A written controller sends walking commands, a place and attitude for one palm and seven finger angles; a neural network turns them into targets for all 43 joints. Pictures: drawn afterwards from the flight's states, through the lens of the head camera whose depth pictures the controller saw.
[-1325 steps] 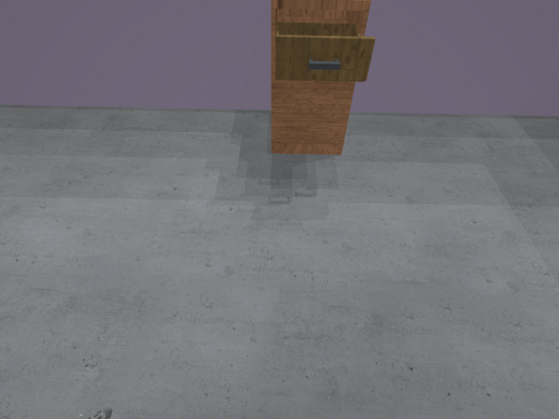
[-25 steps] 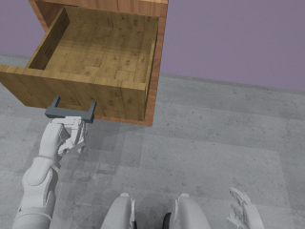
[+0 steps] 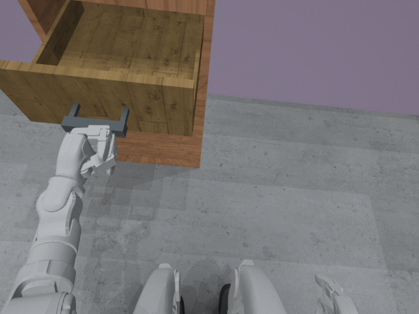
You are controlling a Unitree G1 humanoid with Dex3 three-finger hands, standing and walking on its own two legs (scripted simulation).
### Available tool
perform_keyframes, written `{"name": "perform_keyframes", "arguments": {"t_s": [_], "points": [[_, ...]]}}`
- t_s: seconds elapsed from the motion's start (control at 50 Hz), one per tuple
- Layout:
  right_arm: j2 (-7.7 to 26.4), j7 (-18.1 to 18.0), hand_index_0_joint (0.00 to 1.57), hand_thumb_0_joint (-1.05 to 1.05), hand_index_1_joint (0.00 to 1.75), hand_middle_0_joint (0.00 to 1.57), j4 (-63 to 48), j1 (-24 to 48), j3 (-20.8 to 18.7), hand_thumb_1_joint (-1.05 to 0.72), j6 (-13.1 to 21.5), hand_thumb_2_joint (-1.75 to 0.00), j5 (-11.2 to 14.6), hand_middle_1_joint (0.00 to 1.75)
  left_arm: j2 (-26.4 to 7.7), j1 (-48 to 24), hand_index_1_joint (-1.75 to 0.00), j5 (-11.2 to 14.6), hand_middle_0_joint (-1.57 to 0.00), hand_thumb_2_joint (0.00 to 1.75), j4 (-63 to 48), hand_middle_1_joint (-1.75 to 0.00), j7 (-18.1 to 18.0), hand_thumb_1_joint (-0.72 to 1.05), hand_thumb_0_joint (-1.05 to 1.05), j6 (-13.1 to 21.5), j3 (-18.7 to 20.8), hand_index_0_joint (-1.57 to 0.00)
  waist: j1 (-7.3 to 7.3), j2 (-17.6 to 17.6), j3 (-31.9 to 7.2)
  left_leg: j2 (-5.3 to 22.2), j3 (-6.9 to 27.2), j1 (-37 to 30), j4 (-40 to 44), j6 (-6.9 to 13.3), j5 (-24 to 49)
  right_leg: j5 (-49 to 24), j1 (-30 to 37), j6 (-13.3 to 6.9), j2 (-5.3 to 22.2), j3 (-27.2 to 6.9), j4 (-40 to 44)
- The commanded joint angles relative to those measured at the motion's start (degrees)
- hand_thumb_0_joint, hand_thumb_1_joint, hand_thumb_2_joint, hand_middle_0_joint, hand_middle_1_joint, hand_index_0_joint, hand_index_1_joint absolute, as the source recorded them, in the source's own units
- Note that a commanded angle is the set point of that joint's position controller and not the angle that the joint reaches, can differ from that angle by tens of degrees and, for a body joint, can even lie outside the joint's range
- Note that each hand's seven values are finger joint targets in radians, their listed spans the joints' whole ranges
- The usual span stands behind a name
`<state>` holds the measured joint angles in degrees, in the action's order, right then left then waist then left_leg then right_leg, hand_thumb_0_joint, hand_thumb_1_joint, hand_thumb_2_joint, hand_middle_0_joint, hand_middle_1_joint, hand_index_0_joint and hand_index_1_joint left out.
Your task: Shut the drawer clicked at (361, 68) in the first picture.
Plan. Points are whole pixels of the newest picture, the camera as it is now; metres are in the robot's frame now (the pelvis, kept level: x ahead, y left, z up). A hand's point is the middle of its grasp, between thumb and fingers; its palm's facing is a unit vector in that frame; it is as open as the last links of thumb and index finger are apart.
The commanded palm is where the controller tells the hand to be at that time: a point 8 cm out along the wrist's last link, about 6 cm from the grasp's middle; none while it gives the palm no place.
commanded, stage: push the drawer shut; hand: left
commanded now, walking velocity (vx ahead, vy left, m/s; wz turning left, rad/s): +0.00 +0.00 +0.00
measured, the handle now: (98, 118) +0.47 +0.22 +0.03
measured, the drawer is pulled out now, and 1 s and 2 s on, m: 0.20 0.08 0.00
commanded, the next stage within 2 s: pull the fist back off the drawer in 2.00 s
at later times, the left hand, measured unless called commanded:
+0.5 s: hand (121, 129) +0.45 +0.18 +0.02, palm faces -0.09 -1.00 -0.04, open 3.2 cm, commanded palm +0.45 +0.22 +0.03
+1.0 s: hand (128, 105) +0.51 +0.17 +0.02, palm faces -0.08 -1.00 -0.04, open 3.3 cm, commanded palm +0.51 +0.21 +0.03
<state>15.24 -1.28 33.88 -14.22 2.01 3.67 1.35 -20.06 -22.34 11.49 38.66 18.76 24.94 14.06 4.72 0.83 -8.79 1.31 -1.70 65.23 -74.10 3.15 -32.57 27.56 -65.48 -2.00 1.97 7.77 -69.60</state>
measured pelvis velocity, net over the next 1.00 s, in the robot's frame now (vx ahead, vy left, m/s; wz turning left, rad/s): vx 0.00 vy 0.00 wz -0.02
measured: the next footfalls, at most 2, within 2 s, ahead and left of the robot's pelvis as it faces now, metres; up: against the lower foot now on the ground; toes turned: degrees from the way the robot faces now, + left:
none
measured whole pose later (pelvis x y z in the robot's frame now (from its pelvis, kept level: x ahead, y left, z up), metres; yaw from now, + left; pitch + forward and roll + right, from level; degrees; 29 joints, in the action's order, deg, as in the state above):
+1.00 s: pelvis +0.00 +0.00 -0.01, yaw -1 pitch +28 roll -4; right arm 15.7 0.4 36.0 -17.5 3.1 -1.9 -0.9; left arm -29.2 -50.2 5.6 65.2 17.5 27.3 21.2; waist 10.4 1.8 -7.4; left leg 2.4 -1.1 72.5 -76.8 2.9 -32.9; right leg 27.1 -72.4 -2.4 0.9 8.2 -71.2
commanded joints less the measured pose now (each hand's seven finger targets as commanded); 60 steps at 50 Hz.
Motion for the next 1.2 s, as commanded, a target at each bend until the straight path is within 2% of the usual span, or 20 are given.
{"name": "perform_keyframes", "arguments": {"t_s": [0.0,0.08,0.12,0.2,0.26,0.28,0.34,0.44,0.5,0.56,0.64,0.68,0.7,0.82,0.9,0.94,1.04,1.08,1.12,1.18], "points": [[9.71,-0.4,0.2,0.0,0.3,0.2,-5.51,-4.62,-3.85,-0.9,1.43,-0.9,-0.33,0.3,-11.11,-19.06,-1.6,1.06,-1.4,0.9,-11.3,-1.6,-0.87,0.9,0.0,4.5,4.25,-1.4,0.52,5.59,-26.16,-0.36,6.48,-18.49,11.62,-2.64,20.09,-10.71,13.77,-0.07,-2.48,-5.38,7.63],[9.86,-0.3,0.2,0.0,0.3,0.2,-5.01,-5.14,-3.76,-0.9,0.71,-0.9,-0.32,0.3,-11.85,-22.46,-1.6,0.59,-1.4,0.9,-7.22,-1.6,-1.53,0.9,0.0,4.83,4.73,-1.4,1.43,3.95,-22.97,-0.49,6.35,-15.33,11.57,-2.25,17.03,-8.92,13.14,-0.03,-2.63,-5.48,7.83],[9.68,-0.23,0.2,0.0,0.3,0.2,-4.5,-5.5,-3.87,-0.9,0.48,-0.9,-0.44,0.3,-10.77,-26.4,-1.6,0.19,-1.4,0.9,-7.3,-1.6,-1.76,0.9,0.0,5.38,3.7,-1.4,2.18,4.67,-24.85,-0.49,6.33,-16.45,11.19,-2.19,17.66,-9.54,12.83,0.2,-2.5,-5.75,7.81],[9.71,0.03,0.2,0.0,0.3,0.2,-4.08,-6.56,-3.89,-0.9,-0.04,-0.9,-0.79,0.3,-11.78,-28.0,-1.6,-0.41,-1.4,0.9,-6.63,-1.6,-1.68,0.9,0.0,6.18,4.07,-1.4,1.81,6.55,-27.53,-0.32,6.65,-19.42,11.12,-2.64,21.55,-11.72,12.86,0.01,-2.63,-5.48,7.29],[9.95,-0.02,0.2,0.0,0.3,0.2,-3.25,-6.77,-3.82,-0.9,-0.61,-0.9,-0.8,0.3,-13.29,-30.62,-1.6,-0.6,-1.4,0.9,-3.21,-1.6,-1.9,0.9,0.0,6.12,5.17,-1.4,2.76,4.05,-25.52,-0.32,6.29,-16.23,10.56,-2.22,19.31,-11.15,13.27,0.24,-2.62,-5.92,7.66],[9.9,-0.03,0.2,0.0,0.3,0.2,-3.31,-7.05,-3.73,-0.9,-0.64,-0.9,-0.81,0.3,-12.8,-31.8,-1.6,-0.74,-1.4,0.9,-2.15,-1.6,-1.73,0.9,0.0,6.32,4.46,-1.4,2.95,5.34,-24.77,-0.31,6.74,-16.72,10.8,-2.31,19.02,-10.32,11.72,0.03,-2.76,-5.61,7.33],[10.06,0.09,0.2,0.0,0.3,0.2,-2.63,-7.64,-3.91,-0.9,-0.9,-0.9,-1.09,0.3,-13.33,-35.45,-1.6,-1.3,-1.4,0.9,-1.29,-1.6,-2.09,0.9,0.0,6.87,4.82,-1.4,2.99,7.06,-27.29,-0.29,6.98,-18.7,10.51,-2.51,20.05,-10.59,11.1,0.04,-2.65,-5.6,7.12],[9.98,0.31,0.2,0.0,0.3,0.2,-2.02,-8.41,-3.74,-0.9,-1.71,-0.9,-1.35,0.3,-13.1,-40.05,-1.6,-1.89,-1.4,0.9,2.2,-1.6,-2.27,0.9,0.0,7.21,4.29,-1.4,4.38,6.34,-27.43,-0.34,6.87,-18.11,9.61,-2.18,20.7,-11.46,10.62,0.24,-2.76,-5.68,7.09],[10.2,0.51,0.2,0.0,0.3,0.2,-2.03,-9.13,-3.73,-0.9,-2.22,-0.9,-1.57,0.3,-15.76,-40.22,-1.6,-2.37,-1.4,0.9,3.56,-1.6,-2.0,0.9,0.0,7.61,6.26,-1.4,3.83,6.99,-29.58,-0.34,6.83,-18.71,9.37,-2.19,22.34,-12.71,11.68,0.08,-3.04,-5.82,6.79],[9.87,0.66,0.2,0.0,0.3,0.2,-2.03,-8.96,-3.49,-0.9,-2.69,-0.9,-1.61,0.3,-14.82,-42.45,-1.6,-2.38,-1.4,0.9,5.06,-1.6,-1.99,0.9,0.0,7.65,5.51,-1.4,4.59,7.33,-28.45,-0.43,6.38,-16.96,9.13,-1.92,21.02,-12.43,11.9,0.29,-2.96,-6.18,7.18],[10.12,0.69,0.2,0.0,0.3,0.2,-1.84,-9.58,-3.26,-0.9,-3.27,-0.9,-1.74,0.3,-18.16,-43.91,-1.6,-2.71,-1.4,0.9,8.2,-1.6,-1.86,0.9,0.0,7.71,8.01,-1.4,4.77,6.24,-27.82,-0.44,6.14,-14.51,8.68,-1.61,19.57,-11.91,12.77,0.32,-3.18,-6.58,7.32],[10.23,0.55,0.2,0.0,0.3,0.2,-1.67,-9.94,-3.03,-0.9,-3.4,-0.9,-1.9,0.3,-19.36,-47.29,-1.6,-2.96,-1.4,0.9,9.29,-1.6,-1.76,0.9,0.0,7.77,8.29,-1.4,5.89,5.79,-26.97,-0.45,6.11,-12.5,8.01,-1.18,18.04,-11.06,12.48,0.35,-3.39,-6.87,7.09],[10.49,0.52,0.2,0.0,0.3,0.2,-1.75,-10.32,-2.94,-0.9,-3.61,-0.9,-1.92,0.3,-21.37,-46.52,-1.6,-3.4,-1.4,0.9,10.62,-1.6,-1.77,0.9,0.0,7.62,9.83,-1.4,5.19,5.79,-27.45,-0.43,6.0,-11.96,7.99,-1.26,17.82,-10.8,12.95,0.32,-3.41,-7.02,7.04],[10.75,0.88,0.2,0.0,0.3,0.2,-1.23,-11.51,-3.05,-0.9,-4.11,-0.9,-2.34,0.3,-19.14,-52.47,-1.6,-3.81,-1.4,0.9,10.2,-1.6,-1.49,0.9,0.0,7.47,7.13,-1.4,6.94,10.06,-30.17,0.05,7.48,-17.21,7.42,-1.69,22.05,-12.15,8.51,0.2,-3.55,-5.97,6.12],[11.26,0.84,0.2,0.0,0.3,0.2,-0.72,-12.53,-2.79,-0.9,-4.55,-0.9,-2.46,0.3,-23.11,-54.43,-1.6,-4.6,-1.4,0.9,13.14,-1.6,-2.01,0.9,0.0,6.53,9.68,-1.4,7.56,8.16,-29.4,0.0,7.04,-13.43,6.69,-1.23,19.96,-11.42,9.67,0.4,-3.72,-6.37,6.42],[11.16,0.81,0.2,0.0,0.3,0.2,-0.51,-12.79,-2.6,-0.9,-4.7,-0.9,-2.61,0.3,-22.62,-57.23,-1.6,-5.12,-1.4,0.9,13.23,-1.6,-2.17,0.9,0.0,6.22,8.64,-1.4,8.47,9.68,-29.39,0.08,7.32,-13.59,6.44,-1.15,19.82,-11.02,8.48,0.37,-3.71,-6.31,6.24],[11.44,1.05,0.2,0.0,0.3,0.2,-0.42,-13.88,-2.47,-0.9,-4.94,-0.9,-3.04,0.3,-24.88,-59.98,-1.6,-5.77,-1.4,0.9,13.14,-1.6,-2.7,0.9,0.0,6.06,9.94,-1.4,8.65,11.59,-32.39,0.35,7.88,-15.23,5.82,-1.29,21.9,-11.77,7.75,0.31,-3.87,-6.08,5.66],[11.49,1.19,0.2,0.0,0.3,0.2,-0.39,-14.31,-2.37,-0.9,-5.05,-0.9,-3.16,0.3,-24.67,-60.86,-1.6,-6.06,-1.4,0.9,14.62,-1.6,-2.86,0.9,0.0,5.63,9.61,-1.4,9.48,11.17,-31.94,0.33,8.02,-14.52,5.58,-1.09,21.59,-11.53,7.29,0.34,-4.01,-6.04,5.65],[11.81,1.16,0.2,0.0,0.3,0.2,-0.2,-14.75,-2.15,-0.9,-5.34,-0.9,-3.11,0.3,-27.25,-61.15,-1.6,-6.65,-1.4,0.9,16.91,-1.6,-3.12,0.9,0.0,4.95,11.21,-1.4,9.7,9.87,-30.34,0.49,7.87,-12.25,5.33,-0.96,20.29,-10.8,7.41,0.52,-4.0,-6.17,5.87],[11.78,1.14,0.2,0.0,0.3,0.2,-0.39,-15.24,-1.71,-0.9,-5.34,-0.9,-3.35,0.3,-28.37,-64.32,-1.6,-7.4,-1.4,0.9,17.68,-1.6,-3.3,0.9,0.0,4.28,11.04,-1.4,10.38,11.86,-29.91,0.39,7.73,-10.44,4.83,-0.7,19.33,-10.17,6.97,0.34,-4.05,-6.41,5.58]]}}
